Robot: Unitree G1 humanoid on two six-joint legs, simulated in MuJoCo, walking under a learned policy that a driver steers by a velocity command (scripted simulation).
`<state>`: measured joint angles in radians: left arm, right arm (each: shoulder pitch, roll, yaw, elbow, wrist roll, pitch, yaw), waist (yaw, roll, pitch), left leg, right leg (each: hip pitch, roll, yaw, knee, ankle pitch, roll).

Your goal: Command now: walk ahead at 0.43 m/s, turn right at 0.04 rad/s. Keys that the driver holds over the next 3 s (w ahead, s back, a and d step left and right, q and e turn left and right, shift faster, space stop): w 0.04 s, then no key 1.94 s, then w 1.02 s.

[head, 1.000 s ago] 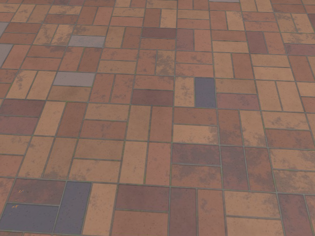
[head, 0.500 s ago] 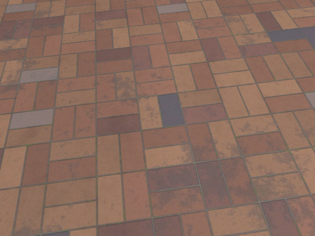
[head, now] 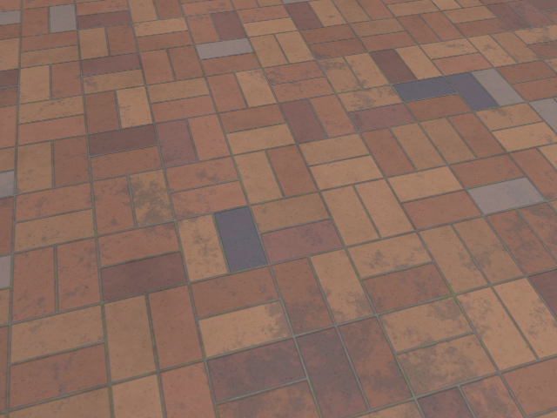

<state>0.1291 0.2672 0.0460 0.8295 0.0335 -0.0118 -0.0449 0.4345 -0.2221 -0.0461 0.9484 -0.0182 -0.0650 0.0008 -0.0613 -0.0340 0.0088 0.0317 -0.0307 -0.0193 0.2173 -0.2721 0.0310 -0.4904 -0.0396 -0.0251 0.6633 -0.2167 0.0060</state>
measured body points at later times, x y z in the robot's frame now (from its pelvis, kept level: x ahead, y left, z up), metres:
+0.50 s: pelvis +0.15 -0.04 +0.00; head +0.17 -0.04 +0.45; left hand +0.17 +0.19 -0.15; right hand +0.22 -0.28 -0.15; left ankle +0.20 +0.07 -0.74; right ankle +0.13 -0.11 -0.74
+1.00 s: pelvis +0.18 -0.02 +0.00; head +0.19 -0.02 +0.45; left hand +0.17 +0.20 -0.16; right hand +0.19 -0.25 -0.16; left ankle +0.19 +0.07 -0.74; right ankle +0.13 -0.11 -0.74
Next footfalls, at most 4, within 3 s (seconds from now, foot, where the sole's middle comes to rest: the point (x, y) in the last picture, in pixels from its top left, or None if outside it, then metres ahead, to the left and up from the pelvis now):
0.08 right None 0.17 -0.11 -0.78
0.52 left None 0.23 0.07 -0.78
2.38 left None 0.40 0.11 -0.78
2.90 right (289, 323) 0.74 -0.06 -0.78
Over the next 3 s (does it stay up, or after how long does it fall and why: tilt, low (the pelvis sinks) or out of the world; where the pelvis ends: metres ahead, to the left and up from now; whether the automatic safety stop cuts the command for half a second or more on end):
stays up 0.62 0.00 -0.02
